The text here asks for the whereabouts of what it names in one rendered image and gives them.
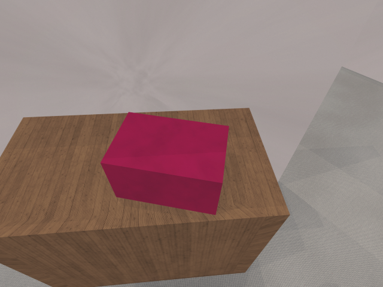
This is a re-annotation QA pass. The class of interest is pedestal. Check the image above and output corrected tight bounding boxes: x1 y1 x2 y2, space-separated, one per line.
0 108 290 287

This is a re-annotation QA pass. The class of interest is carton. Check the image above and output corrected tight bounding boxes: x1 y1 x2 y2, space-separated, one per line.
101 112 229 215

